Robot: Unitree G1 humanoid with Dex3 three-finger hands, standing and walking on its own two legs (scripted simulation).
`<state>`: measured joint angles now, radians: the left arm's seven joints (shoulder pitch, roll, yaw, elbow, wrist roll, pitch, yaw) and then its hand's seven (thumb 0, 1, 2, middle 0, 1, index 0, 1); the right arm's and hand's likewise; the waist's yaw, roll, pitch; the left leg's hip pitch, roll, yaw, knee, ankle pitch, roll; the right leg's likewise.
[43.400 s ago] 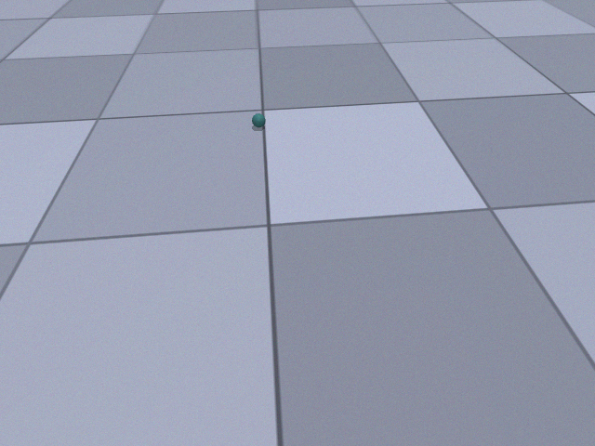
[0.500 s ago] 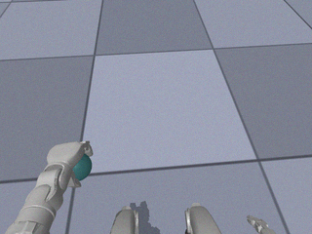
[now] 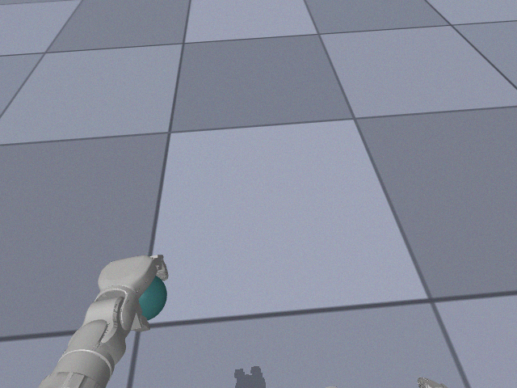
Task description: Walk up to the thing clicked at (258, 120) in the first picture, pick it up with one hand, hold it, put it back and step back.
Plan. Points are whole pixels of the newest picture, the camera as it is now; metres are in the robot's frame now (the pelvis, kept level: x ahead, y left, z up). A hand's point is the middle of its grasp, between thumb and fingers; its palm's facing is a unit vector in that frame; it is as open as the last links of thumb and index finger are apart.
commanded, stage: hold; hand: left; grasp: from above
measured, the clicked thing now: (142, 296) +0.32 +0.23 -0.09
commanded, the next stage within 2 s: crouch in 1.92 s
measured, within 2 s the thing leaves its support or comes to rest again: neither
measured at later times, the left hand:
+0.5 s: hand (136, 282) +0.33 +0.22 -0.03, palm faces -0.46 -0.07 -0.88, open 10.6 cm
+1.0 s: hand (136, 288) +0.31 +0.21 -0.01, palm faces -0.45 -0.07 -0.89, open 10.6 cm
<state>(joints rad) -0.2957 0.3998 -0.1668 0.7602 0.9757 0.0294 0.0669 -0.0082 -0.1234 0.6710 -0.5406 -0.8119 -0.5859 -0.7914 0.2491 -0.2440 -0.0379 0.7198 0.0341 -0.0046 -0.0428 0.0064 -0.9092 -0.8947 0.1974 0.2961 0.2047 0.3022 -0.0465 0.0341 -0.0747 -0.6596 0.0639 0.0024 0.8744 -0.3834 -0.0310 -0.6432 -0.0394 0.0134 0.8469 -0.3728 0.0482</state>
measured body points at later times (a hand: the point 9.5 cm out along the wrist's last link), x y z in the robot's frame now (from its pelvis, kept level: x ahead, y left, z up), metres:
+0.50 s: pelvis +0.02 +0.00 +0.02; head +0.04 -0.01 +0.47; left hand +0.35 +0.22 +0.02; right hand +0.14 -0.26 -0.10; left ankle +0.03 +0.14 -0.70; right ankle +0.03 -0.15 -0.70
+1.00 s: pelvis +0.01 -0.01 +0.03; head +0.02 -0.03 +0.48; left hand +0.32 +0.21 +0.04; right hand +0.14 -0.27 -0.08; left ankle +0.03 +0.14 -0.70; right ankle +0.03 -0.15 -0.70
